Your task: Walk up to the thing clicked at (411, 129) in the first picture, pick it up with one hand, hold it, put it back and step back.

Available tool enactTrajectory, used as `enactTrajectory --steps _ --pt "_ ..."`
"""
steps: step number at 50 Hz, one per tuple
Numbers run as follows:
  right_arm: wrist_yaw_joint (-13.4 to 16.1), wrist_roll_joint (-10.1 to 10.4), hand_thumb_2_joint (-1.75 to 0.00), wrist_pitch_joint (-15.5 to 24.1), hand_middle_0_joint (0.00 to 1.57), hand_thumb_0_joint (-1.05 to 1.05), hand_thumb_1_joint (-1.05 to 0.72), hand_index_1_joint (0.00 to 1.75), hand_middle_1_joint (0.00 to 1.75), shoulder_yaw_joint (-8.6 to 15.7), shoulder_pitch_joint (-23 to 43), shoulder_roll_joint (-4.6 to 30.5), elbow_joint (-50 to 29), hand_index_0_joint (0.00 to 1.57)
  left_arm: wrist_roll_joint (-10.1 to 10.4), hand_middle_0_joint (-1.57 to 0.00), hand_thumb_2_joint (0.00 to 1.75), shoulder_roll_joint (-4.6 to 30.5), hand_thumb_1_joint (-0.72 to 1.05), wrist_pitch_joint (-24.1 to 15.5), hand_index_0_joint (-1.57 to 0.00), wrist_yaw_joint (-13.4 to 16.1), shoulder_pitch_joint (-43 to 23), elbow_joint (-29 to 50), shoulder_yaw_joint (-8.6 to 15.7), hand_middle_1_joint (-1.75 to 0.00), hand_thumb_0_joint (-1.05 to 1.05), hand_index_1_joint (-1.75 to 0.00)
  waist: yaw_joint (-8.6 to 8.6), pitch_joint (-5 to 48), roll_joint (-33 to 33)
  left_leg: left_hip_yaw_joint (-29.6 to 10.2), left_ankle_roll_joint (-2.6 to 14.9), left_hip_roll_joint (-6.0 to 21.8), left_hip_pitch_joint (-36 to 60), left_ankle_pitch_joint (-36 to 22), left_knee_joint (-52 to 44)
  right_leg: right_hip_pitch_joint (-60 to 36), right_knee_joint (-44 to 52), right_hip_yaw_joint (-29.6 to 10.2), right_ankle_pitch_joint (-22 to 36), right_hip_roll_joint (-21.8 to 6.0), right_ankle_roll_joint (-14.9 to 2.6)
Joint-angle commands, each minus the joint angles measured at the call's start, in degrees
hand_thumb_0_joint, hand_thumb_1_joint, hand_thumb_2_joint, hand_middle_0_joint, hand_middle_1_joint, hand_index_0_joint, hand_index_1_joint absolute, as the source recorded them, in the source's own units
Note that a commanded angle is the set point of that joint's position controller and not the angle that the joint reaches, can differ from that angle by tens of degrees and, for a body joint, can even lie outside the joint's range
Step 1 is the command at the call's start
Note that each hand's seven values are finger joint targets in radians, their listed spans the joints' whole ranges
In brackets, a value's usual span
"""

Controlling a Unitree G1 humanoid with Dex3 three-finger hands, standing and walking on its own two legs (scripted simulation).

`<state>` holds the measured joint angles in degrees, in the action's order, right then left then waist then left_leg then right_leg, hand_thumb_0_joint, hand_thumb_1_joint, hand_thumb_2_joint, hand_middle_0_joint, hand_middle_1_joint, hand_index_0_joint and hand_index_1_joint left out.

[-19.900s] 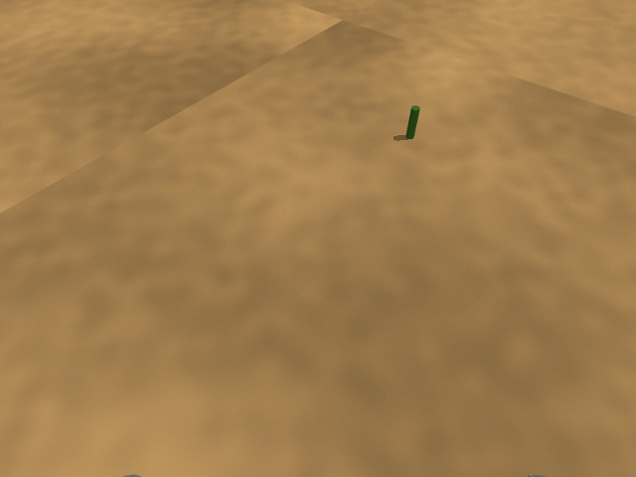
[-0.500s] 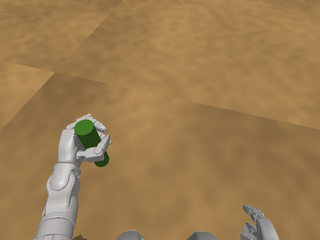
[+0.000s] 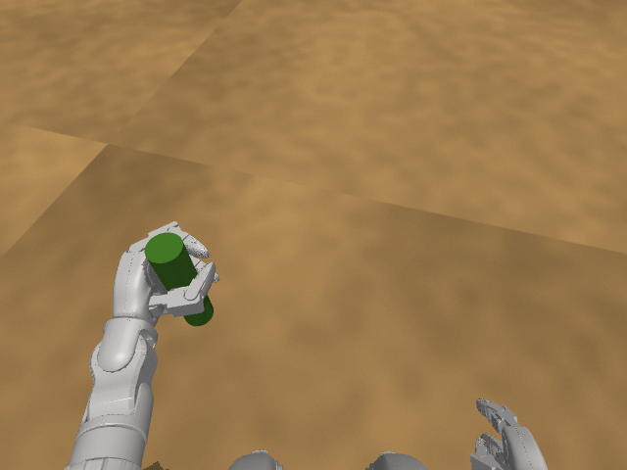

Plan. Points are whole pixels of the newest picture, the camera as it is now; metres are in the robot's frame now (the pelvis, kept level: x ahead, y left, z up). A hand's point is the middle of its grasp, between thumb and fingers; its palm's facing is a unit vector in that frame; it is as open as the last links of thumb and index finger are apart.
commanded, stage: hold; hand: left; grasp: from the side
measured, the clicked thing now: (184, 284) +0.33 +0.18 +0.04
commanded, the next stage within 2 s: crouch in 0.56 s
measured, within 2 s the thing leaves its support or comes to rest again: neither
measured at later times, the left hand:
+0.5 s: hand (189, 283) +0.32 +0.17 +0.06, palm faces -0.02 -1.00 -0.01, open 5.3 cm
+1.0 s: hand (199, 301) +0.32 +0.17 +0.00, palm faces +0.00 -1.00 +0.01, open 5.3 cm
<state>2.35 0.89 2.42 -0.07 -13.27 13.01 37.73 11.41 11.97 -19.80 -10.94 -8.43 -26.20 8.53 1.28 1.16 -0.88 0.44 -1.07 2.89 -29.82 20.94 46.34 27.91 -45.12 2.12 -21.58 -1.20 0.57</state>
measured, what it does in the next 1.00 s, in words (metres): stands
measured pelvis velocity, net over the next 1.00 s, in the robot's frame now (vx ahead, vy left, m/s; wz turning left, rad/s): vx -0.01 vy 0.00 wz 0.00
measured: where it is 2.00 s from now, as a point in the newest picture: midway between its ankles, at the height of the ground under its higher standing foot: outside the picture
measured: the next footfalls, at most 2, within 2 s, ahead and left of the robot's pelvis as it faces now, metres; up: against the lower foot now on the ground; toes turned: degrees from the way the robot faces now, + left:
none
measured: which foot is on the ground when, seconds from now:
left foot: down 0.00-1.00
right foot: down 0.00-1.00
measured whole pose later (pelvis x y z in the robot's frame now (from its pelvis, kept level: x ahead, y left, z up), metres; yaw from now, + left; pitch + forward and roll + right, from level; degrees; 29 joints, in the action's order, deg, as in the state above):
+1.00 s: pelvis -0.01 +0.00 -0.02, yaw +0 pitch +9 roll -1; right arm 0.7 0.0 4.2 0.7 -12.1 13.6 37.3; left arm 11.3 11.7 -26.0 -12.6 -10.4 -33.8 10.9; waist 2.0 2.0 -0.2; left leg -0.2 -1.2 3.0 -40.4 23.3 54.3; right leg 38.4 -53.4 2.3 -24.3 -1.2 0.3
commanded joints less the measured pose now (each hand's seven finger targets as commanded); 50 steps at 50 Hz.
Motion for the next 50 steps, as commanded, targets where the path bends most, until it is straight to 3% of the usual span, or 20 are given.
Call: enactTrajectory --steps 1,5,6,8,11,17,18,20,22,26,27,31,36,37,39,40,44,46,48,50 --pt "0.78 0.1 -0.89 2.4 0.2 0.0 -0.88 0.3 0.3 3.14 1.57 7.99 -6.66 0.2 0.73 -1.29 1.26 8.08 0.63 -4.19 -1.31 -0.37 -16.12 12.77 2.06 -1.4 0.0 -1.38 0.42 14.97 -0.1 0.27 1.49 -2.15 7.69 -8.49 -6.6 -4.59 7.38 -0.38 11.76 1.45 -0.9" --pt "0.74 0.27 -0.89 2.63 0.2 0.0 -0.88 0.3 0.3 3.22 2.28 8.14 -7.01 0.2 1.08 -1.3 1.25 9.31 0.62 -4.71 -1.31 -0.5 -16.52 12.15 4.04 -1.4 0.0 -1.38 0.08 14.73 0.97 0.12 1.52 -2.04 6.93 -6.49 -6.8 -4.16 7.3 -0.22 9.43 1.57 -0.99" --pt "0.54 0.18 -0.9 2.62 0.2 0.0 -0.88 0.3 0.3 2.93 2.33 7.77 -7.52 0.2 1.3 -1.29 1.25 7.54 0.61 -5.02 -1.3 -0.75 -16.82 14.19 2.12 -1.39 0.0 -1.38 -0.07 15.86 -0.48 0.13 1.31 -2.02 7.26 -7.47 -6.66 -4.33 6.86 -0.19 10.35 1.61 -1.25" --pt "0.51 0.29 -0.89 2.7 0.2 0.0 -0.88 0.3 0.3 3.09 2.36 8.01 -7.53 0.2 1.54 -1.29 1.25 6.6 0.63 -4.67 -1.3 -0.82 -14.13 11.86 2.19 -1.39 0.0 -1.37 -0.07 14.68 0.63 -0.08 1.26 -1.95 6.85 -7.43 -6.74 -3.94 6.85 0.12 10.09 1.77 -1.3" --pt "0.43 0.28 -0.9 3.0 0.2 0.0 -0.88 0.3 0.3 3.08 2.44 8.0 -7.4 0.2 1.19 -1.3 1.24 8.95 0.62 -5.37 -1.32 -0.85 -18.15 15.32 2.89 -1.4 0.0 -1.38 -0.07 15.37 -1.42 -0.12 1.15 -1.97 7.29 -6.66 -6.83 -3.75 6.74 0.06 9.46 1.72 -1.31" --pt "0.48 0.42 -0.89 3.2 0.2 0.0 -0.88 0.3 0.3 3.04 2.61 8.08 -7.65 0.2 1.59 -1.28 1.25 7.07 0.62 -4.72 -1.3 -0.43 -15.12 13.76 2.35 -1.38 0.0 -1.37 0.01 13.05 0.51 -0.25 1.2 -1.85 6.06 -5.15 -7.12 -3.18 6.94 0.26 7.93 1.82 -1.28" --pt "0.54 0.44 -0.9 3.24 0.2 0.0 -0.88 0.3 0.3 2.97 2.91 7.98 -7.61 0.2 1.42 -1.3 1.25 9.0 0.63 -4.98 -1.31 -0.31 -16.27 14.92 3.7 -1.4 0.0 -1.38 -0.32 13.64 -0.71 -0.09 1.22 -2.07 6.3 -4.16 -7.11 -3.13 7.32 0.0 7.01 1.66 -1.23" --pt "0.52 0.47 -0.89 3.34 0.2 0.0 -0.88 0.3 0.3 2.93 3.34 7.96 -8.23 0.2 1.3 -1.29 1.24 7.95 0.62 -4.85 -1.31 -0.48 -15.13 15.2 2.45 -1.39 0.0 -1.38 -0.25 13.67 0.19 -0.18 1.16 -1.98 6.24 -3.88 -7.42 -3.25 7.22 0.16 6.59 1.79 -1.32" --pt "0.66 0.5 -0.9 3.38 0.2 0.0 -0.88 0.3 0.3 2.85 2.87 7.76 -8.17 0.2 1.64 -1.29 1.25 7.36 0.62 -4.83 -1.31 -0.64 -15.26 16.36 1.95 -1.4 0.0 -1.39 -0.19 16.15 -0.67 0.0 1.15 -2.16 7.74 -6.44 -6.66 -4.37 7.1 -0.12 9.23 1.59 -1.16" --pt "0.68 0.35 -0.9 3.38 0.2 0.0 -0.88 0.3 0.3 3.2 1.54 8.14 -6.73 0.2 1.3 -1.28 1.24 7.38 0.57 -4.1 -1.29 -0.65 -14.26 12.62 2.18 -1.39 0.0 -1.38 0.88 14.68 1.25 -0.11 1.45 -1.9 7.01 -9.7 -5.6 -3.47 6.38 -0.04 12.82 1.71 -0.93" --pt "0.72 0.35 -0.9 3.27 0.2 0.0 -0.88 0.3 0.3 2.99 2.15 7.81 -7.33 0.2 1.29 -1.27 1.24 7.95 0.58 -4.32 -1.29 -0.72 -14.45 15.13 2.59 -1.38 0.0 -1.37 -0.07 15.08 0.38 0.03 1.39 -2.0 7.13 -9.74 -5.71 -4.24 6.59 -0.14 12.78 1.54 -1.0" --pt "0.65 0.28 -0.89 3.17 0.2 0.0 -0.87 0.3 0.3 3.14 1.69 8.07 -7.33 0.2 1.37 -1.27 1.23 8.2 0.62 -4.43 -1.29 -0.78 -15.95 15.71 2.75 -1.37 0.0 -1.36 0.0 17.29 -0.86 -0.18 1.19 -1.84 8.93 -11.77 -5.55 -4.53 6.03 -0.02 14.1 1.7 -1.19" --pt "0.45 0.23 -0.89 2.87 0.2 0.0 -0.85 0.3 0.3 3.14 1.74 7.98 -6.7 0.2 1.04 -1.31 1.19 7.4 0.64 -3.42 -1.32 -0.86 -11.57 9.58 2.7 -1.34 0.0 -1.32 0.18 12.52 1.58 -0.07 1.4 -1.92 5.48 -8.53 -5.76 -3.11 6.63 0.05 11.23 1.72 -0.97" --pt "0.38 0.19 -0.89 2.93 0.2 0.0 -0.85 0.3 0.3 3.17 1.85 7.84 -7.13 0.2 1.09 -1.3 1.18 6.37 0.63 -3.67 -1.31 -0.92 -13.03 11.53 1.81 -1.32 0.0 -1.3 0.41 13.74 2.1 -0.05 1.53 -1.88 5.54 -9.78 -5.3 -3.54 6.37 -0.02 12.83 1.61 -0.94" --pt "0.25 0.18 -0.89 2.71 0.2 0.0 -0.85 0.3 0.3 3.14 2.36 7.83 -7.32 0.2 0.79 -1.31 1.18 7.99 0.62 -4.3 -1.32 -0.62 -13.25 10.24 3.74 -1.33 0.0 -1.32 0.01 12.7 1.78 0.18 1.65 -2.11 4.29 -8.28 -4.92 -2.82 6.24 -0.28 11.52 1.31 -0.93" --pt "0.2 0.08 -0.89 2.76 0.2 0.0 -0.85 0.3 0.3 3.11 2.97 7.76 -7.6 0.2 0.55 -1.32 1.19 7.22 0.62 -4.57 -1.33 -0.91 -13.29 9.34 2.76 -1.34 0.0 -1.32 0.23 11.55 2.32 0.49 1.79 -2.21 3.21 -6.68 -4.52 -1.65 6.69 -0.74 10.01 1.08 -0.81" --pt "-0.41 -0.35 -0.89 3.19 0.2 0.0 -0.86 0.3 0.3 3.69 1.91 8.3 -6.6 0.2 1.03 -1.31 1.19 7.21 0.61 -7.4 -1.33 -1.19 -15.55 6.9 4.51 -1.35 0.0 -1.33 0.73 13.42 1.1 -0.24 1.67 -1.92 0.75 -5.37 -1.94 2.2 2.68 -0.27 8.56 1.41 -1.27" --pt "-0.75 -0.6 -0.89 3.54 0.2 0.0 -0.86 0.3 0.3 3.8 1.84 8.37 -6.51 0.2 0.58 -1.31 1.19 5.83 0.61 -8.95 -1.33 -1.57 -15.02 3.19 3.39 -1.35 0.0 -1.33 1.73 12.55 2.67 -0.39 1.84 -1.9 -2.32 -3.97 0.45 5.58 0.6 -0.4 7.47 1.48 -1.2" --pt "-1.21 -0.95 -0.9 3.85 0.2 0.0 -0.87 0.3 0.3 3.93 1.77 8.17 -6.04 0.2 0.58 -1.3 1.18 7.42 0.56 -11.52 -1.32 -1.68 -16.96 1.85 5.43 -1.34 0.0 -1.32 1.38 14.08 1.67 -0.46 1.82 -2.14 -6.21 -1.36 3.39 8.13 -1.79 -1.1 4.99 1.17 -1.21" --pt "-1.49 -1.27 -0.9 4.25 0.2 0.0 -0.86 0.3 0.3 4.41 1.22 8.59 -6.29 0.2 0.67 -1.32 1.2 7.5 0.55 -14.32 -1.33 -1.97 -19.7 1.16 5.53 -1.36 0.0 -1.35 1.77 17.68 1.33 -0.61 1.73 -2.2 -8.69 -0.18 6.61 11.43 -5.12 -1.48 3.75 1.2 -1.35"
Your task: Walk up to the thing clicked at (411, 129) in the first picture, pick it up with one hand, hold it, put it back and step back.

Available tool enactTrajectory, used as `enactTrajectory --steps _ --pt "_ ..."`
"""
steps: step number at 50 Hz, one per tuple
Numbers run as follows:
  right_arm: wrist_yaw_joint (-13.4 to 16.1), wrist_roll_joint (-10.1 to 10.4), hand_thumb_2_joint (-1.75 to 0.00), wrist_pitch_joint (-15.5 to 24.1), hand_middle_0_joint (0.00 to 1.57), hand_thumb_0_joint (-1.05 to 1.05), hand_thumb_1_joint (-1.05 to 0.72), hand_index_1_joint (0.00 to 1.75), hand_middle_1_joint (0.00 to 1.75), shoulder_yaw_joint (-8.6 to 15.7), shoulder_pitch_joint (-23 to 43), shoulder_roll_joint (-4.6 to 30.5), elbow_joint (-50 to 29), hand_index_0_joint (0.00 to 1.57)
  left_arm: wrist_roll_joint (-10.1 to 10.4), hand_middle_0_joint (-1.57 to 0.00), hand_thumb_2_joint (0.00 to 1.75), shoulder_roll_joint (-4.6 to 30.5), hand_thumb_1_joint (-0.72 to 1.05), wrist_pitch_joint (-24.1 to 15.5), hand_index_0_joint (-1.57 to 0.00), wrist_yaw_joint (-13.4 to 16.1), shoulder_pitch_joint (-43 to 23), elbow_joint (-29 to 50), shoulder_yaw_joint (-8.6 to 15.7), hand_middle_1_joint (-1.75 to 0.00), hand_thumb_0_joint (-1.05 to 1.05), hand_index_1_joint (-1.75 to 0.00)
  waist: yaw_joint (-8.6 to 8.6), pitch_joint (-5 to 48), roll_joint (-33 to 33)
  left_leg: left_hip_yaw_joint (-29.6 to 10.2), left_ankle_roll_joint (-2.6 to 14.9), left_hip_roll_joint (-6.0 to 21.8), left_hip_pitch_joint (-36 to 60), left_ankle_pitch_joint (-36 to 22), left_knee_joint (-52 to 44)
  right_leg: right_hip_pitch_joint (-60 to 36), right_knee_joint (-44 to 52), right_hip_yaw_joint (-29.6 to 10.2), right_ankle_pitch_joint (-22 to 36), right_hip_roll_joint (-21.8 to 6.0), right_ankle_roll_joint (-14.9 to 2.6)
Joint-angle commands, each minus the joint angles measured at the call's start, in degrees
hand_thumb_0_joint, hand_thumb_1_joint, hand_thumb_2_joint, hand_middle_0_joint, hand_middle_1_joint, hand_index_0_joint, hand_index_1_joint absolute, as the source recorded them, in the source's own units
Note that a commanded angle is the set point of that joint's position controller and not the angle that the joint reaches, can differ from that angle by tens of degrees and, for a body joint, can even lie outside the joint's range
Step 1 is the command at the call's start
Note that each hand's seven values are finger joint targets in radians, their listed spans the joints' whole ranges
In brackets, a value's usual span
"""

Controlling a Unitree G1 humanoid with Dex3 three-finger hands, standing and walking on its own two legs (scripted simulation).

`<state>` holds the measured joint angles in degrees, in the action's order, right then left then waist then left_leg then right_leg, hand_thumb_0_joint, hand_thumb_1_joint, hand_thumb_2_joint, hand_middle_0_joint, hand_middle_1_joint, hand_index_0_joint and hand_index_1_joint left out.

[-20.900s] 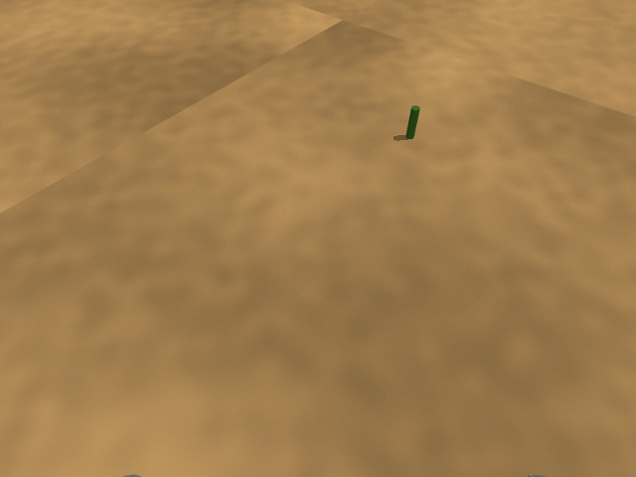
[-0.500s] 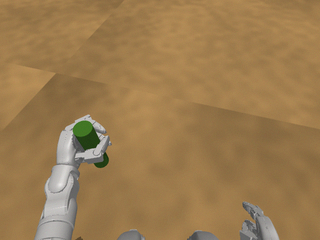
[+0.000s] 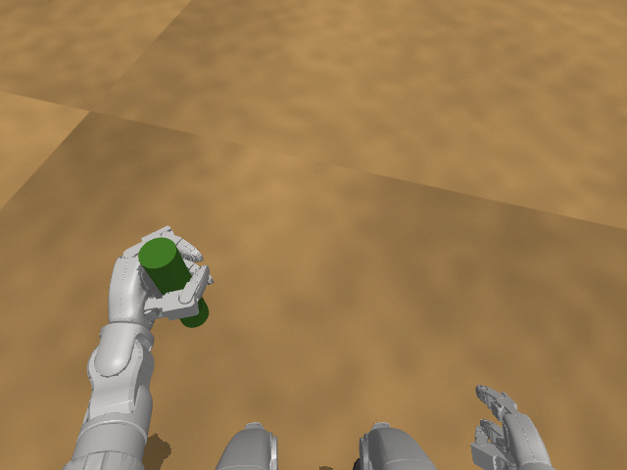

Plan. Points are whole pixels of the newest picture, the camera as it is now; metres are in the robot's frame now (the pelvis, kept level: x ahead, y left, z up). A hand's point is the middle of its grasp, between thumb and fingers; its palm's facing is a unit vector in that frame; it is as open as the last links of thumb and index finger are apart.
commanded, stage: crouch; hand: left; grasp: from the side
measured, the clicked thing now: (178, 287) +0.33 +0.18 +0.00
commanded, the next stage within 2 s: lower in 1.62 s
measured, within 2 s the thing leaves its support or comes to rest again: neither
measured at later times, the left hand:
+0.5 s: hand (217, 333) +0.35 +0.18 -0.23, palm faces -0.01 -1.00 -0.02, open 5.3 cm
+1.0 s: hand (231, 350) +0.37 +0.19 -0.40, palm faces +0.03 -1.00 -0.03, open 5.3 cm
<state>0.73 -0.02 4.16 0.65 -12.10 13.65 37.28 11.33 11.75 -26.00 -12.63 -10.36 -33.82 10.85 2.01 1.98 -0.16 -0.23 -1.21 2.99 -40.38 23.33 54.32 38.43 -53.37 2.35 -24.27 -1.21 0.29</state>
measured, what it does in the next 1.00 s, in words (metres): lowers itself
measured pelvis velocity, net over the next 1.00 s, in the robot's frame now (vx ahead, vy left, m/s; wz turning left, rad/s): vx -0.07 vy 0.00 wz -0.06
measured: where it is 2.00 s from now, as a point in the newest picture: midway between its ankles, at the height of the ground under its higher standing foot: outside the picture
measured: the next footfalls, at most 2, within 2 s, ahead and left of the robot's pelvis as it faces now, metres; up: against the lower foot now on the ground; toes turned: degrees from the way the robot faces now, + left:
none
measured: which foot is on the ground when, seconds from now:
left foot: down 0.00-1.00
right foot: down 0.00-1.00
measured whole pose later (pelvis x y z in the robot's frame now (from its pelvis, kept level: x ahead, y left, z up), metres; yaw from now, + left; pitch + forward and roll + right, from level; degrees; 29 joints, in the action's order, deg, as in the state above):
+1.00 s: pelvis -0.07 +0.00 -0.36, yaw -4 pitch +31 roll -3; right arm -5.4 -6.7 2.6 -2.1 -4.4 15.6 43.3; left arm 7.0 20.9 -46.1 -15.4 -35.2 -62.1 24.3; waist 6.2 5.4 1.5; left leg -5.7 -1.7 2.6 -124.6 38.3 132.1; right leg 121.7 -130.8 2.4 -39.8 -0.8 0.1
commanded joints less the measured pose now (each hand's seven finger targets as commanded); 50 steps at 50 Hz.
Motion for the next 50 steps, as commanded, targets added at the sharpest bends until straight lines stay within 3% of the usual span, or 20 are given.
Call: enactTrajectory --steps 1,5,9,10,11,16,17,19,20,21,23,33,34,36,38,41,45,47,48,50 --pt "-0.13 -0.52 -0.89 2.66 0.2 0.0 -0.87 0.3 0.3 3.68 0.06 8.06 -5.77 0.2 1.14 -1.33 1.2 7.62 0.56 -9.51 -1.34 -0.87 -16.78 7.47 3.66 -1.38 0.0 -1.36 0.96 18.2 -0.34 -0.31 1.7 -2.26 0.74 -2.96 0.35 2.47 0.91 -1.45 6.43 1.25 -1.17" --pt "-0.61 -1.29 -0.9 3.19 0.2 0.0 -0.88 0.3 0.3 3.71 -0.45 8.99 -5.21 0.2 0.99 -1.36 1.2 7.75 0.54 -13.85 -1.37 -2.63 -18.8 0.41 3.81 -1.39 0.0 -1.38 1.76 22.98 -0.9 -1.26 1.91 -2.23 -6.42 -4.33 9.93 13.49 -8.41 -0.75 6.76 1.79 -1.45" --pt "-1.35 -1.79 -0.9 3.2 0.2 0.0 -0.88 0.3 0.3 3.46 -0.02 9.52 -5.61 0.2 0.69 -1.37 1.22 9.99 0.54 -17.65 -1.38 -3.62 -20.31 -2.28 6.02 -1.39 0.0 -1.39 0.34 28.66 -1.78 -1.46 2.0 -2.5 -16.41 -2.69 18.31 20.27 -15.87 -2.34 4.2 1.21 -1.56" --pt "-1.43 -1.99 -0.9 3.08 0.2 0.0 -0.88 0.3 0.3 3.51 0.32 9.65 -5.56 0.2 0.72 -1.37 1.22 8.72 0.52 -18.32 -1.38 -4.09 -20.99 -2.43 4.66 -1.4 0.0 -1.39 0.92 29.91 -3.12 -1.88 1.73 -2.49 -17.49 -1.9 19.57 23.08 -17.92 -2.02 3.14 1.34 -1.73" --pt "-1.73 -2.17 -0.9 3.1 0.2 0.0 -0.87 0.3 0.3 3.56 0.02 10.29 -5.45 0.2 0.77 -1.36 1.23 10.01 0.57 -19.13 -1.36 -3.98 -21.8 -2.04 6.21 -1.39 0.0 -1.38 0.37 32.59 -3.85 -2.23 1.65 -2.35 -18.07 -3.61 21.38 25.21 -20.47 -1.63 3.84 1.36 -1.9" --pt "-2.49 -2.77 -0.9 2.39 0.2 0.0 -0.88 0.3 0.3 3.77 0.6 11.08 -4.57 0.2 0.66 -1.35 1.25 10.07 0.54 -20.67 -1.36 -4.02 -23.45 -4.02 6.72 -1.38 0.0 -1.38 0.3 37.4 -3.68 -2.55 1.72 -2.17 -25.37 -3.78 29.77 33.83 -28.78 -1.29 3.16 1.63 -2.05" --pt "-2.59 -2.82 -0.9 2.17 0.2 0.0 -0.89 0.3 0.3 3.8 0.22 11.15 -3.79 0.2 0.54 -1.36 1.25 9.54 0.55 -20.79 -1.36 -3.97 -24.56 -4.53 6.2 -1.4 0.0 -1.39 1.17 37.69 -3.3 -3.31 1.6 -2.06 -26.33 -3.36 30.64 36.48 -30.84 -0.49 2.57 1.86 -2.24" --pt "-2.91 -3.11 -0.9 1.93 0.2 0.0 -0.89 0.3 0.3 3.8 0.03 11.43 -2.92 0.2 0.07 -1.34 1.25 12.25 0.57 -21.02 -1.34 -3.47 -24.98 -5.71 8.91 -1.38 0.0 -1.38 0.52 39.66 -2.85 -3.28 1.74 -2.04 -29.18 -3.1 33.79 38.49 -33.58 -0.75 2.19 1.88 -2.24" --pt "-3.08 -3.25 -0.9 1.85 0.2 0.0 -0.89 0.3 0.3 3.86 0.43 11.45 -2.78 0.2 -0.3 -1.35 1.27 11.65 0.6 -21.27 -1.35 -3.82 -26.95 -4.65 7.35 -1.39 0.0 -1.39 1.04 40.68 -3.44 -3.15 1.83 -1.95 -30.03 -2.62 35.6 40.56 -34.91 -0.93 1.76 1.93 -2.27" --pt "-3.34 -3.49 -0.9 1.79 0.2 0.0 -0.89 0.3 0.3 3.86 0.5 11.5 -2.57 0.2 -0.31 -1.34 1.27 10.29 0.6 -21.43 -1.34 -3.82 -27.18 -5.55 6.78 -1.39 0.0 -1.39 1.77 40.75 -3.04 -3.29 1.81 -2.03 -31.33 -2.03 36.8 41.74 -36.07 -0.75 1.37 1.86 -2.27" --pt "-3.46 -3.78 -0.9 1.75 0.2 0.0 -0.89 0.3 0.3 3.55 0.66 11.08 -1.89 0.2 -0.45 -1.34 1.29 11.7 0.61 -21.95 -1.34 -3.61 -30.11 -6.05 7.75 -1.4 0.0 -1.4 2.32 41.15 -1.63 -2.6 2.23 -2.12 -36.78 -0.02 40.65 42.34 -37.36 -1.82 0.5 1.78 -1.85" --pt "-4.7 -5.49 -0.9 1.17 0.2 0.0 -0.89 0.3 0.3 2.47 2.16 11.45 -0.09 0.2 -2.83 -1.33 1.3 16.26 0.6 -24.55 -1.33 -2.59 -36.93 -11.78 11.56 -1.4 0.0 -1.4 2.12 42.12 -3.95 -1.51 1.67 -2.37 -49.57 10.35 51.13 54.48 -49.24 -0.51 -9.04 1.78 -2.34" --pt "-4.94 -5.67 -0.9 1.24 0.2 0.0 -0.88 0.3 0.3 2.35 1.88 11.6 0.32 0.2 -3.04 -1.31 1.31 14.11 0.61 -24.37 -1.31 -2.94 -35.41 -14.48 10.3 -1.4 0.0 -1.4 2.63 41.93 -4.04 -1.67 1.6 -2.3 -49.57 9.82 52.07 56.07 -50.95 0.27 -8.39 1.86 -2.43" --pt "-4.97 -5.7 -0.9 1.04 0.2 0.0 -0.89 0.3 0.3 2.25 1.83 12.25 0.69 0.2 -2.85 -1.32 1.3 17.3 0.61 -24.78 -1.32 -2.57 -38.67 -12.71 12.73 -1.39 0.0 -1.39 2.3 42.69 -5.23 -1.48 1.58 -2.3 -50.85 10.12 53.7 57.71 -53.19 0.77 -8.39 1.89 -2.5" --pt "-5.13 -5.83 -0.9 0.77 0.2 0.0 -0.89 0.3 0.3 2.29 1.32 12.52 1.17 0.2 -3.08 -1.31 1.32 16.13 0.6 -24.48 -1.31 -2.55 -38.12 -15.27 12.39 -1.39 0.0 -1.4 2.75 43.39 -5.63 -1.32 1.55 -2.32 -51.52 9.47 55.71 59.45 -55.43 1.49 -7.51 2.05 -2.61" --pt "-5.08 -6.16 -0.91 0.3 0.2 0.0 -0.89 0.3 0.3 1.97 1.57 12.83 2.15 0.2 -3.65 -1.31 1.32 19.09 0.6 -24.77 -1.31 -2.19 -40.13 -15.59 14.25 -1.39 0.0 -1.4 2.96 42.0 -5.26 -0.84 1.74 -2.31 -55.35 10.83 58.58 61.02 -57.43 1.37 -8.43 2.02 -2.36" --pt "-5.25 -6.37 -0.9 -0.19 0.2 0.0 -0.88 0.3 0.3 1.59 1.81 13.39 2.52 0.2 -3.77 -1.3 1.31 18.25 0.62 -24.54 -1.3 -2.5 -40.22 -16.95 13.85 -1.38 0.0 -1.38 3.75 40.18 -5.72 -1.11 1.72 -2.34 -57.81 12.88 60.5 64.18 -60.18 2.8 -9.81 2.27 -2.42" --pt "-5.24 -6.4 -0.9 -0.48 0.2 0.0 -0.88 0.3 0.3 1.25 2.01 13.87 2.58 0.2 -3.59 -1.29 1.29 20.25 0.61 -24.49 -1.29 -2.56 -40.9 -17.97 15.14 -1.36 0.0 -1.36 3.86 39.9 -4.83 -1.05 1.95 -2.39 -60.26 13.17 62.54 64.52 -61.32 2.87 -9.92 2.27 -2.22" --pt "-5.37 -6.5 -0.9 -0.52 0.2 0.0 -0.88 0.3 0.3 1.06 2.09 13.9 2.25 0.2 -3.44 -1.28 1.29 19.14 0.62 -24.47 -1.29 -2.83 -40.76 -18.21 14.26 -1.36 0.0 -1.36 4.45 39.9 -4.39 -1.15 1.96 -2.41 -61.26 13.18 63.29 64.39 -61.8 3.06 -9.81 2.35 -2.15" --pt "-5.31 -6.72 -0.9 -0.79 0.2 0.0 -0.88 0.3 0.3 0.65 2.18 14.15 2.67 0.2 -3.34 -1.27 1.28 20.75 0.61 -24.53 -1.28 -3.0 -41.02 -18.29 14.94 -1.34 0.0 -1.34 4.36 38.75 -3.88 -0.89 2.13 -2.36 -63.94 13.64 64.97 63.85 -62.26 2.63 -10.4 2.4 -1.88"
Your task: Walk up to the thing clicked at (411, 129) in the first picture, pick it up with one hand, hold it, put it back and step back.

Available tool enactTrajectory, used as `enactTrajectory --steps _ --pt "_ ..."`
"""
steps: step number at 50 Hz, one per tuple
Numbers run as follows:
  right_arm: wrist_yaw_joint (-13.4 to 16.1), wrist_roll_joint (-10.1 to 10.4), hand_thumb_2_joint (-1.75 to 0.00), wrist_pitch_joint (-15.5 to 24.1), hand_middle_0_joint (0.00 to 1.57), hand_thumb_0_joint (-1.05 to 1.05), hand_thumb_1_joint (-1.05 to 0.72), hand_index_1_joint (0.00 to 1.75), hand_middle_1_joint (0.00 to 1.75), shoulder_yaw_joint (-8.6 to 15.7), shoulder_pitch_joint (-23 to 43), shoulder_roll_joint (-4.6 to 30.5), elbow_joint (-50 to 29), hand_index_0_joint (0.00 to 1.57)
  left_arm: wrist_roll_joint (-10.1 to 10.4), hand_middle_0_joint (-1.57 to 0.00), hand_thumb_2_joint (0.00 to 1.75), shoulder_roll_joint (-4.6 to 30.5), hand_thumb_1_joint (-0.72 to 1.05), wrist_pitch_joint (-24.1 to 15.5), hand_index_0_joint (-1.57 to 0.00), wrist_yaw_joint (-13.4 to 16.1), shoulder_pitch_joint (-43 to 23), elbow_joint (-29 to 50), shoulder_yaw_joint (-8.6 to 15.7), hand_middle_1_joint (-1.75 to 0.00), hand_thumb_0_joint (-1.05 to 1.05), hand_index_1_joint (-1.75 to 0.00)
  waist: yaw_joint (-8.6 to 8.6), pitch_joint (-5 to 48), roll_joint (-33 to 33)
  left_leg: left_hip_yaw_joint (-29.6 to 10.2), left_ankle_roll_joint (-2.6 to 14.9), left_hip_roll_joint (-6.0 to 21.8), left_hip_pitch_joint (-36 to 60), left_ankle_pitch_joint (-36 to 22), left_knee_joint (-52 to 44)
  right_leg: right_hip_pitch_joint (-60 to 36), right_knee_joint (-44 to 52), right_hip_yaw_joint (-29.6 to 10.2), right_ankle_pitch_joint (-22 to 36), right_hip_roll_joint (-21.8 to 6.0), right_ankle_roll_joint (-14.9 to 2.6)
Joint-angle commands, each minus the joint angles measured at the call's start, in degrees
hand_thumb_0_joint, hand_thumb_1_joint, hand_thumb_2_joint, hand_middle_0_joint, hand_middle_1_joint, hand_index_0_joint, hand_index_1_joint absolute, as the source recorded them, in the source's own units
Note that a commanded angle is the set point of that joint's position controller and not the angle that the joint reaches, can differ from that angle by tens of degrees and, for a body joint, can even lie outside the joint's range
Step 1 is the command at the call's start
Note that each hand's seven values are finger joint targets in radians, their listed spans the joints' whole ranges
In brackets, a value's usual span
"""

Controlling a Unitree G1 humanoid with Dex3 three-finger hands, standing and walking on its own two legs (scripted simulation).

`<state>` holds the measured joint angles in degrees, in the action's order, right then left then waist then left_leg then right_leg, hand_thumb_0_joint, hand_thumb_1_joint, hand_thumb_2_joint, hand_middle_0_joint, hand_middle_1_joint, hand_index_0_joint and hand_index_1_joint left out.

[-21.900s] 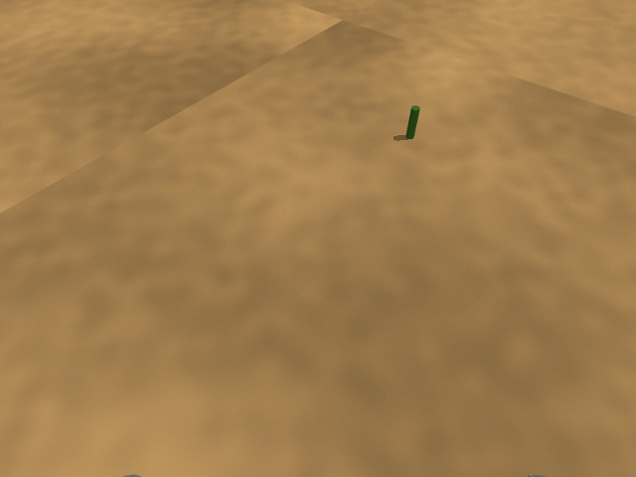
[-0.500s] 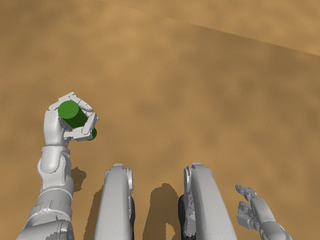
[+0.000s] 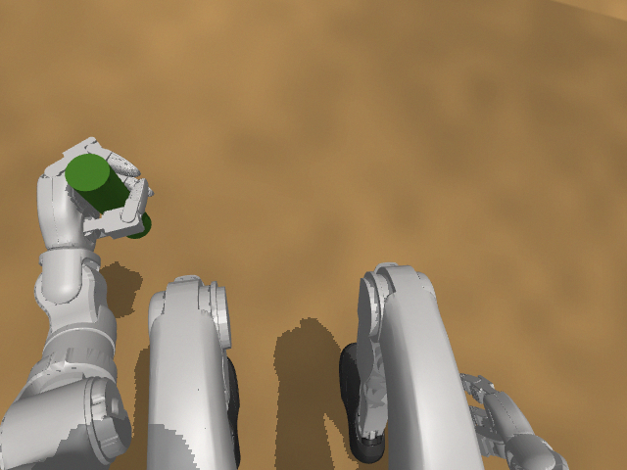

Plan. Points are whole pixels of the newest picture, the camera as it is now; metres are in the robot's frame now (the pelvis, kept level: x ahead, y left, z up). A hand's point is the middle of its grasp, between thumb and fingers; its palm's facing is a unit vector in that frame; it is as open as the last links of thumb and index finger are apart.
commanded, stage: crouch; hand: left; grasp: from the side
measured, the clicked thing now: (115, 203) +0.42 +0.23 -0.06
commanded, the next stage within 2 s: lower in 0.62 s
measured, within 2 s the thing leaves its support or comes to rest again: neither
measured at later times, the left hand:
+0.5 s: hand (140, 211) +0.43 +0.22 -0.12, palm faces +0.07 -1.00 -0.02, open 5.3 cm
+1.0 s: hand (152, 221) +0.44 +0.22 -0.18, palm faces +0.07 -1.00 +0.00, open 5.3 cm
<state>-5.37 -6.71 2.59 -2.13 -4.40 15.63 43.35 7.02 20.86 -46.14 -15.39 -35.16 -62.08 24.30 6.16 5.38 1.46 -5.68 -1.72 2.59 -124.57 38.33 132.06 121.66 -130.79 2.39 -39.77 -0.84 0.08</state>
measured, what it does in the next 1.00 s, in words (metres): lowers itself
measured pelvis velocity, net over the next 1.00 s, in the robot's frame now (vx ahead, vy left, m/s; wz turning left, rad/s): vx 0.00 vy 0.01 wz -0.12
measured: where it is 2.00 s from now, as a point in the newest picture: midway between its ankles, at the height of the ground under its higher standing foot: (293, 429)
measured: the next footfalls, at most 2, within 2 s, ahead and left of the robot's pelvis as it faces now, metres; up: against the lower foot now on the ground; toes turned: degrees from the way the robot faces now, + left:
none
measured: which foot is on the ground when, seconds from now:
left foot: down 0.00-1.00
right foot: down 0.00-1.00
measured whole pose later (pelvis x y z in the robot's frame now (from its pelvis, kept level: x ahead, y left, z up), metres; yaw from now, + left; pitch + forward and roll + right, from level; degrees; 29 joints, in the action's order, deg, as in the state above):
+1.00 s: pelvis +0.00 +0.01 -0.07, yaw -7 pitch +20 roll -10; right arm -8.0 -13.0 0.3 -14.5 3.6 19.2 38.4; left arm 7.9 32.6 -52.7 -12.7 -33.6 -68.4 26.8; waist 11.2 -7.4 7.7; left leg -14.7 -2.0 2.2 -130.1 39.6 147.9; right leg 124.0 -140.4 8.6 -37.9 1.7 1.8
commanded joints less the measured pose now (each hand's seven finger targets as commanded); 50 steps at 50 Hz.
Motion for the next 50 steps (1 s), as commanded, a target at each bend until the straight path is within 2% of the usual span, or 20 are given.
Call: enactTrajectory --steps 1,3,5,9,13,16,19,22,23,25,26,29,30,31,34,39,40,42,44,50 --pt "0.72 -0.2 -0.9 0.76 0.2 0.0 -0.88 0.3 0.3 3.35 -5.25 12.21 -3.27 0.2 0.9 -1.29 1.29 10.63 0.62 -4.36 -1.29 -0.32 -15.66 9.44 0.89 -1.36 0.0 -1.35 0.33 34.69 -5.36 4.5 2.61 -2.01 19.68 -1.27 -12.24 -18.67 14.7 2.86 5.13 2.11 -1.63" --pt "0.58 -0.39 -0.9 0.59 0.2 0.0 -0.88 0.3 0.3 2.94 -5.68 12.95 -3.27 0.2 1.15 -1.28 1.29 14.43 0.62 -4.6 -1.28 -0.07 -15.63 10.77 4.14 -1.35 0.0 -1.36 -0.66 36.57 -7.01 4.29 2.41 -1.91 20.56 -3.49 -10.98 -19.11 12.88 3.3 7.36 2.36 -1.79" --pt "0.51 -0.47 -0.9 0.28 0.2 0.0 -0.88 0.3 0.3 2.62 -5.41 12.96 -3.42 0.2 1.48 -1.28 1.29 12.38 0.63 -4.49 -1.28 -0.45 -15.05 10.22 2.34 -1.36 0.0 -1.36 0.17 36.08 -6.92 4.07 2.39 -1.8 19.74 -4.24 -9.84 -18.42 11.96 3.61 8.26 2.51 -1.79" --pt "0.37 -1.01 -0.9 -0.14 0.2 0.0 -0.88 0.3 0.3 2.03 -4.86 13.46 -3.09 0.2 0.82 -1.26 1.31 14.33 0.64 -4.59 -1.26 -0.24 -14.05 9.63 3.19 -1.35 0.0 -1.35 0.03 33.62 -7.94 3.68 2.3 -1.62 17.76 -3.57 -8.56 -17.2 10.51 4.32 7.83 2.78 -1.8" --pt "0.16 -1.54 -0.9 -0.46 0.2 0.0 -0.89 0.3 0.3 1.37 -4.18 14.27 -3.18 0.2 1.77 -1.25 1.29 12.83 0.64 -4.89 -1.26 -0.74 -13.59 10.77 2.18 -1.34 0.0 -1.34 1.29 33.4 -8.42 2.88 2.24 -1.45 18.02 -5.35 -6.49 -16.94 9.03 5.05 10.16 2.95 -1.61" --pt "-0.02 -2.02 -0.9 -0.74 0.2 0.0 -0.89 0.3 0.3 0.71 -3.93 14.65 -3.38 0.2 1.57 -1.25 1.29 15.69 0.62 -5.16 -1.26 -0.29 -13.36 10.62 3.87 -1.34 0.0 -1.34 1.14 33.47 -8.64 2.53 2.22 -1.26 17.17 -5.84 -5.13 -17.57 8.21 5.36 10.51 3.27 -1.51" --pt "-0.32 -2.61 -0.9 -0.92 0.2 0.0 -0.89 0.3 0.3 0.15 -3.06 14.98 -3.38 0.2 1.13 -1.26 1.3 13.89 0.59 -5.42 -1.27 0.09 -13.78 10.71 1.83 -1.36 0.0 -1.36 2.18 31.87 -9.28 1.72 2.1 -1.12 17.41 -4.95 -4.87 -15.7 7.24 6.2 10.04 3.33 -1.56" --pt "-0.51 -2.87 -0.9 -1.29 0.2 0.0 -0.89 0.3 0.3 -0.08 -2.23 15.78 -3.83 0.2 1.09 -1.25 1.27 15.52 0.59 -5.72 -1.26 0.51 -13.33 11.29 2.73 -1.33 0.0 -1.33 1.79 30.68 -11.8 1.01 1.68 -0.96 18.22 -3.6 -5.28 -13.33 6.24 7.17 8.72 3.43 -1.85" --pt "-0.62 -3.01 -0.9 -1.53 0.2 0.0 -0.89 0.3 0.3 -0.4 -2.26 15.87 -4.08 0.2 1.12 -1.24 1.26 15.07 0.6 -5.85 -1.25 0.39 -13.14 11.84 2.01 -1.32 0.0 -1.32 2.46 30.92 -11.94 0.76 1.63 -0.92 18.59 -4.12 -4.99 -13.88 6.16 7.45 9.42 3.47 -1.79" --pt "-0.69 -3.09 -0.9 -1.54 0.2 0.0 -0.89 0.3 0.3 -0.65 -1.76 16.21 -4.1 0.2 1.25 -1.26 1.26 15.94 0.6 -6.01 -1.27 0.48 -12.69 11.17 2.49 -1.33 0.0 -1.33 2.3 30.22 -11.17 0.61 1.67 -0.94 17.6 -4.4 -4.22 -13.49 5.61 7.56 9.67 3.6 -1.81" --pt "-0.72 -3.4 -0.9 -1.66 0.2 0.0 -0.89 0.3 0.3 -1.09 -1.41 16.07 -3.89 0.2 1.36 -1.26 1.27 15.2 0.59 -6.07 -1.26 0.43 -12.4 10.29 1.73 -1.33 0.0 -1.33 2.75 29.65 -11.19 0.71 1.77 -0.94 17.09 -4.25 -3.56 -13.99 5.65 7.57 9.79 3.63 -1.63" --pt "-0.89 -3.66 -0.9 -1.61 0.2 0.0 -0.89 0.3 0.3 -1.64 -0.85 16.73 -4.64 0.2 1.74 -1.27 1.27 16.25 0.59 -6.47 -1.28 1.1 -13.42 11.46 2.24 -1.34 0.0 -1.34 3.31 28.93 -10.91 0.25 1.89 -0.98 16.18 -3.62 -3.05 -14.38 5.54 7.99 9.64 3.7 -1.46" --pt "-0.99 -3.7 -0.9 -1.71 0.2 0.0 -0.89 0.3 0.3 -2.07 -1.03 16.62 -4.1 0.2 1.86 -1.27 1.27 15.09 0.59 -6.42 -1.27 1.28 -12.56 9.91 1.71 -1.34 0.0 -1.34 3.38 28.02 -11.06 0.03 1.71 -0.94 16.76 -3.8 -3.27 -13.79 5.22 8.33 9.61 3.65 -1.5" --pt "-1.03 -3.84 -0.9 -1.76 0.2 0.0 -0.89 0.3 0.3 -1.95 -0.63 17.07 -4.98 0.2 1.83 -1.27 1.27 16.93 0.58 -6.8 -1.28 1.38 -12.37 11.98 2.84 -1.34 0.0 -1.34 2.88 29.58 -11.97 -0.06 1.57 -0.88 17.77 -4.91 -3.02 -14.57 5.02 8.3 10.66 3.8 -1.56" --pt "-1.12 -4.14 -0.9 -2.17 0.2 0.0 -0.89 0.3 0.3 -2.19 0.25 17.8 -5.72 0.2 1.12 -1.27 1.26 17.55 0.59 -7.06 -1.27 1.71 -10.98 11.77 2.3 -1.33 0.0 -1.33 2.99 29.65 -13.74 -0.64 1.11 -0.74 19.07 -6.76 -3.26 -14.23 3.89 8.79 11.91 3.78 -1.8" --pt "-1.36 -4.61 -0.9 -2.06 0.2 0.0 -0.9 0.3 0.3 -3.83 1.32 17.66 -5.8 0.2 1.6 -1.32 1.26 17.41 0.53 -7.38 -1.34 2.38 -11.01 7.14 1.96 -1.4 0.0 -1.39 4.85 24.78 -9.41 -0.52 2.09 -0.73 13.52 -2.68 -0.98 -14.7 5.11 8.92 9.39 4.22 -1.13" --pt "-1.37 -4.7 -0.9 -2.0 0.2 0.0 -0.9 0.3 0.3 -4.12 1.16 18.19 -6.46 0.2 1.82 -1.33 1.25 18.19 0.5 -7.68 -1.34 2.74 -10.52 6.92 2.95 -1.4 0.0 -1.39 5.04 24.82 -9.53 -0.82 1.99 -0.72 14.23 -3.44 -0.85 -15.24 5.02 9.26 10.12 4.36 -1.17" --pt "-1.43 -5.08 -0.9 -2.19 0.2 0.0 -0.9 0.3 0.3 -4.81 1.74 18.73 -6.52 0.2 1.75 -1.32 1.25 18.7 0.51 -8.61 -1.33 2.79 -10.4 5.58 2.41 -1.39 0.0 -1.38 5.58 24.95 -9.52 -1.61 1.76 -0.53 15.04 -4.02 -0.73 -15.43 4.43 9.89 10.49 4.55 -1.19" --pt "-1.56 -5.61 -0.9 -2.14 0.2 0.0 -0.9 0.3 0.3 -5.76 2.07 19.1 -6.95 0.2 1.44 -1.33 1.25 20.58 0.53 -9.62 -1.34 3.03 -10.67 4.57 3.09 -1.4 0.0 -1.38 5.71 25.29 -10.11 -1.86 1.59 -0.4 15.57 -5.17 -0.33 -17.01 4.16 10.12 11.43 4.68 -1.15" --pt "-1.52 -7.07 -0.9 -1.86 0.2 0.0 -0.9 0.3 0.3 -8.24 4.43 20.74 -7.67 0.2 1.81 -1.31 1.23 24.12 0.57 -12.67 -1.32 2.99 -13.02 1.65 4.19 -1.37 0.0 -1.35 7.48 22.29 -12.6 -3.06 1.31 0.01 16.26 -2.68 0.34 -16.31 3.67 11.32 10.15 5.01 -1.13"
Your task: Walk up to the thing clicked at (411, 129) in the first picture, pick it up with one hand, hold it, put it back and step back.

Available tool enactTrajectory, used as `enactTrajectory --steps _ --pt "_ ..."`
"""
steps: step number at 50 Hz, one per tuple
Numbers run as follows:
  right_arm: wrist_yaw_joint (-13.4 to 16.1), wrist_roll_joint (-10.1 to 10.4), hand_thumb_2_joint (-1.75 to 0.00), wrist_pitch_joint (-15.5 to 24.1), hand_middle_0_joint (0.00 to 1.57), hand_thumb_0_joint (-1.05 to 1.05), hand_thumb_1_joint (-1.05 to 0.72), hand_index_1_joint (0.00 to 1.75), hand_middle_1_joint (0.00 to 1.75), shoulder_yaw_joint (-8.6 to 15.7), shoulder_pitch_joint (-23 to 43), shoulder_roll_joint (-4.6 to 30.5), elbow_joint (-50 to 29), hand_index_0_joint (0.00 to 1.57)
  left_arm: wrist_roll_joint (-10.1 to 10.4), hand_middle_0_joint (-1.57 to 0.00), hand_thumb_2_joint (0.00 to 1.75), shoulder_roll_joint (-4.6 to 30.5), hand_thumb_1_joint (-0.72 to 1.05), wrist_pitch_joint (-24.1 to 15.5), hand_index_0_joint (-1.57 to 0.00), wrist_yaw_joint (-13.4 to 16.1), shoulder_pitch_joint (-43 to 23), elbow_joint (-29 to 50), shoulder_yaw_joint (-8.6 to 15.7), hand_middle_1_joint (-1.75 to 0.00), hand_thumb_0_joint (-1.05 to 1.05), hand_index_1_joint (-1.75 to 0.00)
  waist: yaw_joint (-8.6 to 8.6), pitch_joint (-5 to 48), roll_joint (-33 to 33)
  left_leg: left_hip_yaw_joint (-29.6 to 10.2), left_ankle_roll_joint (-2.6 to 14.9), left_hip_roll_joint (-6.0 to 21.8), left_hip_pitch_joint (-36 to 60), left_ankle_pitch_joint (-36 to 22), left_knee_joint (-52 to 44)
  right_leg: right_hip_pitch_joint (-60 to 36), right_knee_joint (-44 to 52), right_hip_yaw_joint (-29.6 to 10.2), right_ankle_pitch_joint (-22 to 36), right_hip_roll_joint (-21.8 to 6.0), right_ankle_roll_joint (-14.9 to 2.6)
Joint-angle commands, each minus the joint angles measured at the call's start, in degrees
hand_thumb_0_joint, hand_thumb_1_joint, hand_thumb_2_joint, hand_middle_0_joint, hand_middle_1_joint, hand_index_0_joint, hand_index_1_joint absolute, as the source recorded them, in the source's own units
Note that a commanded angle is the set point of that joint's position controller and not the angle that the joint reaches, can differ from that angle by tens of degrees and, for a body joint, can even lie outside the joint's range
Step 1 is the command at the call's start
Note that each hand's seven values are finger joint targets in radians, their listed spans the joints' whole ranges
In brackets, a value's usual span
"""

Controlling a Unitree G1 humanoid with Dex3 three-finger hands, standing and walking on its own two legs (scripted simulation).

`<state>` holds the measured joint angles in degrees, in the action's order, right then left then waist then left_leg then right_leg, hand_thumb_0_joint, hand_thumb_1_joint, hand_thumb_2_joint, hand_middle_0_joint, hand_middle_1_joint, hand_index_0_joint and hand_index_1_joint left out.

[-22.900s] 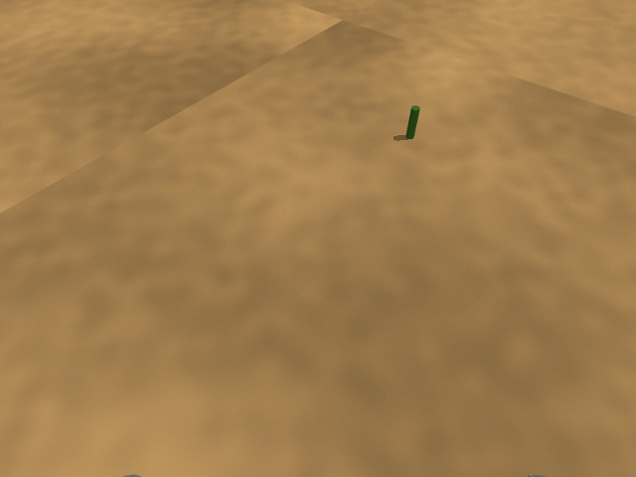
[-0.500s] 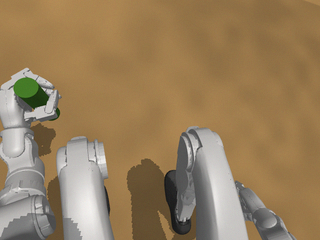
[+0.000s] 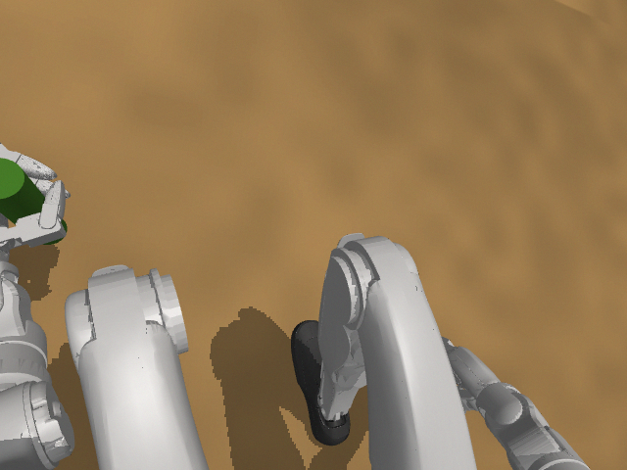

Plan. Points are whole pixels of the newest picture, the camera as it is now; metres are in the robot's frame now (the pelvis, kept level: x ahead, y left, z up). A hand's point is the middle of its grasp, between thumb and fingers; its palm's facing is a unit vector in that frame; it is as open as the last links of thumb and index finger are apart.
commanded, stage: lower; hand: left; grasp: from the side
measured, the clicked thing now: (27, 208) +0.41 +0.28 -0.13
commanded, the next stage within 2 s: loosen in 1.08 s
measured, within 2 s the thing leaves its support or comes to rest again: rests again in 1.14 s
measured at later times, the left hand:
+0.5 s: hand (49, 206) +0.42 +0.26 -0.15, palm faces +0.23 -0.97 +0.01, open 5.3 cm
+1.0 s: hand (53, 213) +0.42 +0.26 -0.17, palm faces +0.23 -0.97 +0.01, open 5.3 cm
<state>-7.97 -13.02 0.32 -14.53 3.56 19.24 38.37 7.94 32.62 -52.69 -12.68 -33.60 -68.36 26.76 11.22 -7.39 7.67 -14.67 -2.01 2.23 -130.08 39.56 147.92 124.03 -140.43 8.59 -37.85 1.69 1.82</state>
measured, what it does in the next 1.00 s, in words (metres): stands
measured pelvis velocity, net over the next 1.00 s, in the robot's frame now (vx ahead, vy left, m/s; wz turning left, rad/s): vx -0.01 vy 0.02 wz -0.08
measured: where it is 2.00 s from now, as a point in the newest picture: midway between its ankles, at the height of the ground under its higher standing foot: (249, 427)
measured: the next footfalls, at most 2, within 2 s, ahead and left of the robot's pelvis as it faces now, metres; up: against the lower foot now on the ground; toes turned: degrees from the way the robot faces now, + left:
none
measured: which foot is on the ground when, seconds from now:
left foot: down 0.00-1.00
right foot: down 0.00-1.00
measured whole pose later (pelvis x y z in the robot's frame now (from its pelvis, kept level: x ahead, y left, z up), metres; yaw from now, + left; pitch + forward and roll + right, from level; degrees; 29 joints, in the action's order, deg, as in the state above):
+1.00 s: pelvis -0.01 +0.02 -0.01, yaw -5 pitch +11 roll -16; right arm -8.5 -20.1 0.8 -27.7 9.7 21.5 33.2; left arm 7.7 44.1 -63.3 -5.6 -33.4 -78.9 27.6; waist 13.7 -17.1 15.2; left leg -22.1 -1.3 1.7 -127.0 40.1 153.1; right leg 117.9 -139.5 13.9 -35.8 4.2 4.0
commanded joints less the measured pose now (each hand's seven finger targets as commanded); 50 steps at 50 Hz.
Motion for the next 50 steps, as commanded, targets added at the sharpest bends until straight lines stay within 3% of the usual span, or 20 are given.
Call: enactTrajectory --steps 1,3,12,16,20,23,32,36,46,50 --pt "1.09 -0.98 -0.9 0.54 0.2 0.0 -0.9 0.3 0.3 3.64 -2.84 17.35 -2.94 0.2 0.83 -1.3 1.23 12.75 0.59 -6.43 -1.32 0.28 -14.54 7.22 1.51 -1.37 0.0 -1.35 2.56 33.82 -19.42 5.72 1.56 0.41 21.5 -3.55 -15.63 -18.26 13.22 5.29 8.07 2.49 -2.93" --pt "1.18 -1.53 -0.9 0.4 0.2 0.0 -0.9 0.3 0.3 2.93 -2.19 18.04 -3.01 0.2 0.4 -1.31 1.23 14.48 0.58 -7.22 -1.33 0.54 -14.88 7.0 2.26 -1.38 0.0 -1.36 2.76 33.87 -21.89 5.01 0.88 0.82 24.6 -5.35 -16.14 -17.43 12.21 5.93 9.21 2.46 -3.09" --pt "0.92 -3.65 -0.9 0.04 0.2 0.0 -0.91 0.3 0.3 -0.2 -0.11 19.81 -4.24 0.2 0.61 -1.31 1.25 15.28 0.54 -9.52 -1.33 1.76 -12.39 2.75 1.88 -1.39 0.0 -1.37 4.68 31.54 -22.65 2.99 0.29 1.18 26.05 -7.92 -15.12 -19.62 11.25 7.83 12.09 2.86 -2.82" --pt "0.81 -4.26 -0.9 0.0 0.2 0.0 -0.9 0.3 0.3 -1.62 0.79 20.16 -4.69 0.2 0.52 -1.33 1.28 16.45 0.55 -10.39 -1.34 2.87 -13.46 1.09 1.65 -1.4 0.0 -1.39 6.0 29.15 -21.65 2.49 0.63 1.23 23.98 -6.16 -14.41 -20.26 11.75 8.32 11.39 3.07 -2.52" --pt "0.93 -4.97 -0.9 -0.02 0.2 0.0 -0.9 0.3 0.3 -2.53 2.02 20.96 -4.9 0.2 0.64 -1.32 1.28 18.46 0.55 -11.69 -1.33 3.69 -13.68 0.72 2.55 -1.39 0.0 -1.38 5.82 28.38 -22.53 2.0 0.43 1.39 24.93 -5.76 -14.19 -19.78 11.38 8.7 11.11 3.2 -2.56" --pt "0.97 -5.37 -0.9 0.13 0.2 0.0 -0.89 0.3 0.3 -3.56 2.69 21.16 -5.27 0.2 0.42 -1.33 1.3 19.17 0.57 -12.48 -1.34 4.27 -13.68 -1.19 2.26 -1.41 0.0 -1.4 6.74 26.66 -21.91 1.78 0.73 1.3 23.15 -4.0 -14.0 -20.51 11.73 9.19 10.3 3.37 -2.38" --pt "1.15 -6.33 -0.9 0.09 0.2 0.0 -0.89 0.3 0.3 -4.93 3.23 21.84 -5.65 0.2 0.61 -1.32 1.32 19.55 0.58 -13.62 -1.34 4.94 -11.93 -2.28 1.77 -1.42 0.0 -1.41 7.11 26.22 -22.28 0.73 0.41 1.56 24.59 -6.06 -13.46 -21.41 11.43 10.17 12.3 3.95 -2.21" --pt "1.06 -6.34 -0.9 0.18 0.2 0.0 -0.89 0.3 0.3 -5.52 4.13 22.08 -6.21 0.2 0.41 -1.35 1.32 20.82 0.59 -14.08 -1.36 5.97 -12.68 -2.78 2.4 -1.42 0.0 -1.42 7.51 23.96 -21.85 0.02 0.49 1.64 23.12 -3.59 -13.99 -20.32 11.36 11.04 10.35 3.99 -2.22" --pt "0.83 -7.12 -0.9 0.05 0.2 0.0 -0.88 0.3 0.3 -5.77 4.28 22.71 -5.98 0.2 -0.15 -1.34 1.33 20.31 0.59 -15.04 -1.35 7.08 -11.29 -1.99 0.94 -1.42 0.0 -1.41 8.07 24.02 -24.16 -1.22 -0.22 2.18 26.8 -6.66 -14.34 -20.4 10.52 11.81 12.87 4.31 -2.22" --pt "0.65 -7.14 -0.9 -0.07 0.2 0.0 -0.89 0.3 0.3 -6.2 5.05 22.53 -6.24 0.2 -0.6 -1.35 1.34 20.73 0.6 -15.19 -1.36 7.89 -11.5 -2.61 0.49 -1.43 0.0 -1.42 8.11 21.5 -23.21 -1.19 0.14 2.23 24.7 -4.82 -14.22 -19.82 10.9 11.78 11.51 4.45 -2.18"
